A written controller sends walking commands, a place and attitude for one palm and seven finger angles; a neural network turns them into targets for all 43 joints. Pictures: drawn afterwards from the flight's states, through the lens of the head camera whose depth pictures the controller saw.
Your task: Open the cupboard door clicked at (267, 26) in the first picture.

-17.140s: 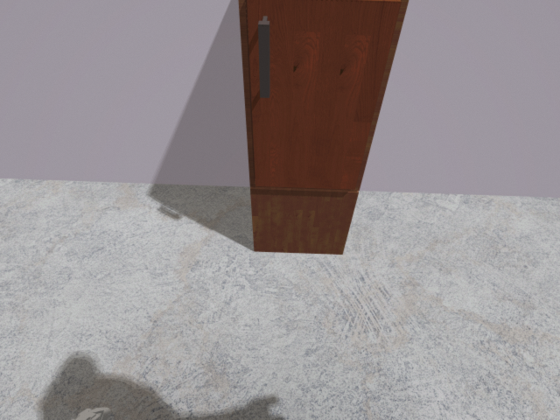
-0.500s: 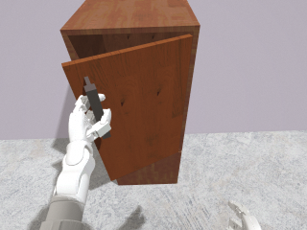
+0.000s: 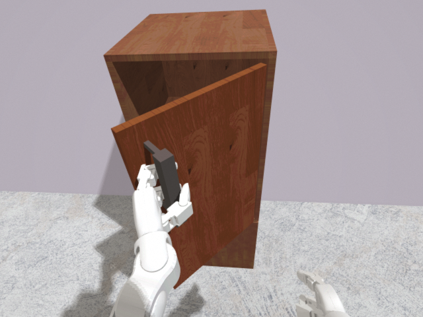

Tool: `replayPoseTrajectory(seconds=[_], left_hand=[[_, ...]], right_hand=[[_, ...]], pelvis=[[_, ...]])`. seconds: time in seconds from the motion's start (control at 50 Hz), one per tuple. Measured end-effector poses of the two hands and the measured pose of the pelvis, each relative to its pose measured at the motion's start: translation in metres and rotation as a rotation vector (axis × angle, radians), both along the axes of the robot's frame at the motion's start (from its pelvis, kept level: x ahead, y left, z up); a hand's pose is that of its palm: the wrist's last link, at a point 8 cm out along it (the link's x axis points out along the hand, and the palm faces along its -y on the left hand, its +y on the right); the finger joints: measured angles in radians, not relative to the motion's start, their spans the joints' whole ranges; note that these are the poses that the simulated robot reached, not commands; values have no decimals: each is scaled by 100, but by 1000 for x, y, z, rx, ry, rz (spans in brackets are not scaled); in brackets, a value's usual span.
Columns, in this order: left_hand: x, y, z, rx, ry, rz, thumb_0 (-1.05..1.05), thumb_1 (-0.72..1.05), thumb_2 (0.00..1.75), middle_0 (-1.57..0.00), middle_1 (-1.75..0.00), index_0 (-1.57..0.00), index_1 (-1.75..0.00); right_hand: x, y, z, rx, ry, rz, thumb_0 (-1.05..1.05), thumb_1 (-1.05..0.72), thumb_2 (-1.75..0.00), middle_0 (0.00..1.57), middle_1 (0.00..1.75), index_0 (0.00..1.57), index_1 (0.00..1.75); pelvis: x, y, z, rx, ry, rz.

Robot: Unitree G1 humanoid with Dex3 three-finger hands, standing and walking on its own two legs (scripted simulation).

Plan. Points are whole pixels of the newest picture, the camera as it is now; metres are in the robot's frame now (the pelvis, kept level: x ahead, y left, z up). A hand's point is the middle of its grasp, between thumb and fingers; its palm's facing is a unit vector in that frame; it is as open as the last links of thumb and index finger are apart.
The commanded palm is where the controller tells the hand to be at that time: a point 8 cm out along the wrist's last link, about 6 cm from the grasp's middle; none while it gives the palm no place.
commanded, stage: open thumb and fingers to let go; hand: left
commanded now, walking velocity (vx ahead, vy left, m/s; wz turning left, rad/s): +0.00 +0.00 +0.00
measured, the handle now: (165, 185) +0.32 +0.11 +0.13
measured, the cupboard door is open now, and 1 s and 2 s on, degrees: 46 45 45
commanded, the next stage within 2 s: slide the hand sideways off the handle in 0.78 s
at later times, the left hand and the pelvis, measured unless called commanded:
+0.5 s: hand (179, 205) +0.27 +0.07 +0.13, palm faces +0.36 -0.93 +0.01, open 12.9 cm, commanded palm +0.23 +0.12 +0.13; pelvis +0.00 -0.01 +0.00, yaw -3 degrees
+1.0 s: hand (174, 218) +0.25 +0.08 +0.13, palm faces +0.03 -1.00 -0.04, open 16.1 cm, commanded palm +0.22 +0.12 +0.13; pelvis -0.02 +0.03 +0.00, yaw -3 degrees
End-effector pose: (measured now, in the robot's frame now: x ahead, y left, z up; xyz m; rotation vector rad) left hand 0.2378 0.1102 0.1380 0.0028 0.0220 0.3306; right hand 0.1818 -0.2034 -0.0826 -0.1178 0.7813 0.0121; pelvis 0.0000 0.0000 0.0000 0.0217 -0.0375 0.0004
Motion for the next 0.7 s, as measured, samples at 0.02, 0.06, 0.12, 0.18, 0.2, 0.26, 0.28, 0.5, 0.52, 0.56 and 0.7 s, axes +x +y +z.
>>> replayPoseTrajectory(seconds=[0.02,0.06,0.12,0.18,0.2,0.26,0.28,0.5,0.52,0.56,0.7], left_hand=[[1,0,0,1,0,12,0,58,74,-28,-127,-29,-129],[3,-1,-2,4,6,31,-1,58,75,-30,-128,-31,-130],[4,-1,-6,10,18,50,-1,56,76,-32,-129,-33,-130],[3,-2,-6,7,14,58,-1,50,73,-33,-129,-35,-130],[3,-2,-7,6,12,58,0,46,72,-32,-128,-35,-130],[3,-2,-7,1,4,54,0,34,66,-32,-127,-34,-128],[2,-2,-8,1,2,52,0,29,64,-32,-127,-34,-127],[-3,4,-8,-12,-19,42,0,-31,39,-30,-119,-31,-118],[-4,5,-8,-14,-21,44,0,-34,37,-30,-117,-30,-116],[-6,8,-7,-17,-26,47,0,-39,35,-29,-112,-29,-111],[-10,15,-8,-21,-32,39,-1,-47,31,-24,-85,-25,-85]], right_hand=[[-2,-3,-3,-9,13,1,1,-91,-90,20,30,20,30],[-7,-8,-7,-22,35,0,1,-91,-90,20,30,20,30],[-13,-14,-9,-25,48,-12,1,-91,-90,20,30,20,30],[-18,-19,-10,-21,44,-30,2,-91,-90,20,30,20,30],[-19,-20,-10,-21,42,-35,2,-91,-90,20,30,20,30],[-22,-23,-10,-21,35,-50,2,-91,-90,20,30,20,30],[-22,-24,-10,-21,32,-54,2,-91,-90,20,30,20,30],[-18,-27,-4,-32,-5,-81,1,-91,-90,20,30,20,30],[-17,-27,-3,-34,-8,-80,1,-91,-90,20,30,20,30],[-15,-25,-2,-37,-13,-79,1,-91,-90,20,30,20,30],[-10,-15,1,-48,-28,-65,1,-91,-90,20,30,20,30]], pelvis=[[-1,-2,0,1,-1,3],[-4,-4,1,4,-2,5],[-6,-8,2,10,1,-2],[-6,-11,2,15,2,-11],[-6,-11,2,16,2,-14],[-6,-13,3,19,0,-22],[-6,-13,3,19,-1,-25],[-4,-12,3,18,-7,-44],[-3,-11,3,18,-6,-44],[-3,-9,3,17,-6,-44],[-5,0,2,7,-7,-35]])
